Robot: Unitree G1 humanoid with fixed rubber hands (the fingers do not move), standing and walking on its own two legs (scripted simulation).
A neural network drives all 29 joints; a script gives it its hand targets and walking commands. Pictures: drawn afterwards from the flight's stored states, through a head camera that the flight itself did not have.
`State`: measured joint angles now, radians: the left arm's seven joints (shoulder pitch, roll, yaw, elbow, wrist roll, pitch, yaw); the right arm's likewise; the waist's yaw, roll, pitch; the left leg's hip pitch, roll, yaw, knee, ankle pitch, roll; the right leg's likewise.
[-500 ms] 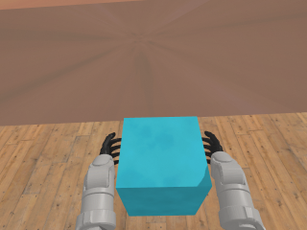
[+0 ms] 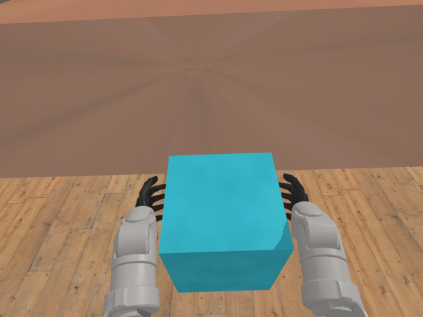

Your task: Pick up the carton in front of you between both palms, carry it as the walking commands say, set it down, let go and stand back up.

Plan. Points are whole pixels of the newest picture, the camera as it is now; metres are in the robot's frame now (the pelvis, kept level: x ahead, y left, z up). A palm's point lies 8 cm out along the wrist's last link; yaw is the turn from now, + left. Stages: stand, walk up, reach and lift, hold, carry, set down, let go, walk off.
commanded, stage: hold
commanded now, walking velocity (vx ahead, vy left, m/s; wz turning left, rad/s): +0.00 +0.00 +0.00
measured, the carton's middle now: (222, 226) +0.31 +0.01 -0.01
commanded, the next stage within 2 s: carry in 0.18 s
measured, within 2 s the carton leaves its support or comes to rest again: neither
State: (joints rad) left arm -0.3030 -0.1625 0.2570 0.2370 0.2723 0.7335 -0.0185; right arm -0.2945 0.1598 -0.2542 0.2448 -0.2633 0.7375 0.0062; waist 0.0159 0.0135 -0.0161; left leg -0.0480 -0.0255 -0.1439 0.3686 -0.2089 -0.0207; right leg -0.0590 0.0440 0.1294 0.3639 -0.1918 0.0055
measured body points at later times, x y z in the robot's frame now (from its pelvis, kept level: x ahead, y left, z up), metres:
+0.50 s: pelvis +0.05 -0.01 -0.01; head +0.01 -0.03 +0.44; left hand +0.34 +0.14 +0.07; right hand +0.35 -0.16 +0.06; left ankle +0.01 +0.12 -0.72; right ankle +0.01 -0.11 -0.75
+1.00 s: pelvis +0.31 -0.03 -0.02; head +0.31 -0.05 +0.43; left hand +0.61 +0.11 +0.07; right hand +0.61 -0.19 +0.06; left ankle +0.14 +0.09 -0.72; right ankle +0.36 -0.11 -0.75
